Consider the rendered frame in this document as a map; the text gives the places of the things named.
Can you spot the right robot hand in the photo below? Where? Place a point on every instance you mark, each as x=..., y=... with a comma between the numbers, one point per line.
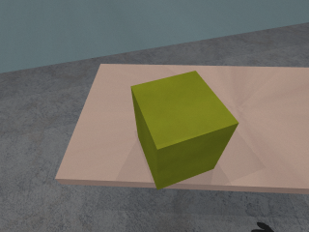
x=265, y=228

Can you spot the table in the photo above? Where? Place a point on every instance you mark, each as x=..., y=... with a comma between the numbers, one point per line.
x=268, y=151

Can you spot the carton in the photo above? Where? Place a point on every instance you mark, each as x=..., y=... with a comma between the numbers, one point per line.
x=182, y=126

